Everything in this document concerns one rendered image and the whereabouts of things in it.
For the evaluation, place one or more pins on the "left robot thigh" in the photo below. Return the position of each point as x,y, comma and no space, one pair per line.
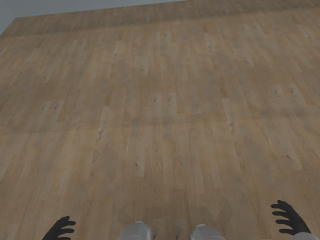
136,231

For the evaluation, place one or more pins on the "left robot hand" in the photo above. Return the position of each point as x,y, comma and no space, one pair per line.
56,230

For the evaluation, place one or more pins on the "right robot hand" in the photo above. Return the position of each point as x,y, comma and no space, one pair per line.
295,221

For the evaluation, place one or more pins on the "robot thigh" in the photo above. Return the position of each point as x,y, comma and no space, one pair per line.
136,231
205,233

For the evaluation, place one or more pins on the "right robot thigh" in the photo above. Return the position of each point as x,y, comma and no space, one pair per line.
205,233

